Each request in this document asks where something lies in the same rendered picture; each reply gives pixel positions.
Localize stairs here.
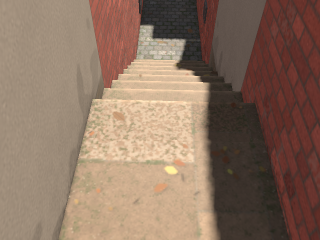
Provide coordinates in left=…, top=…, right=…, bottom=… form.
left=102, top=59, right=244, bottom=103

